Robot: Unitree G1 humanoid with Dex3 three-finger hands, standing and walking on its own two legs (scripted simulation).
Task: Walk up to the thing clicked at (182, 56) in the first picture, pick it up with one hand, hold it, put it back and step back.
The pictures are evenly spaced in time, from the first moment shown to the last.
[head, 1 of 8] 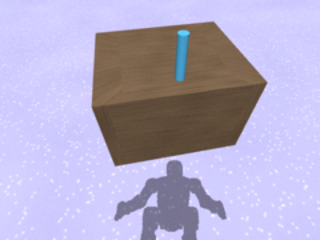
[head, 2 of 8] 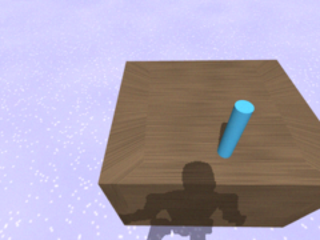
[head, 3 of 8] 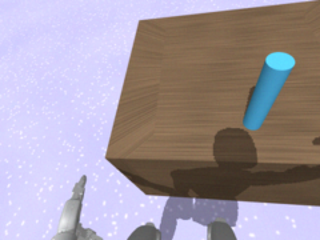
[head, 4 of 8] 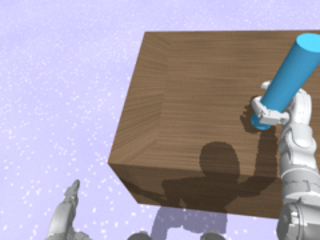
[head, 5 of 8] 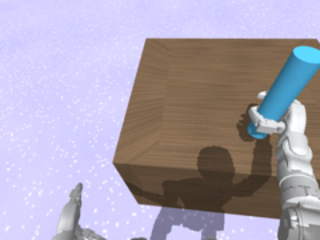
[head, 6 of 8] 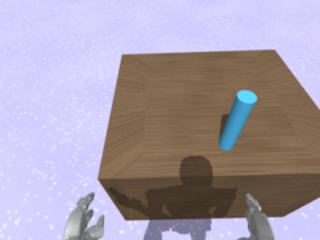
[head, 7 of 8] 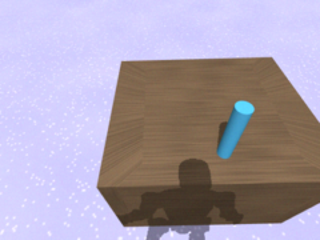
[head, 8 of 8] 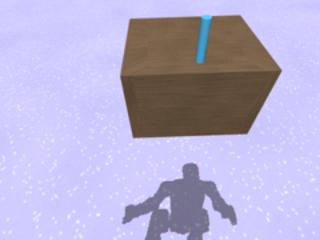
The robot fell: no
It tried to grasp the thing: yes
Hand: right
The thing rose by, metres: 0.24
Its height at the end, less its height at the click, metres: +0.00
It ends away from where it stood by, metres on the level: 0.01
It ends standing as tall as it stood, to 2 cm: yes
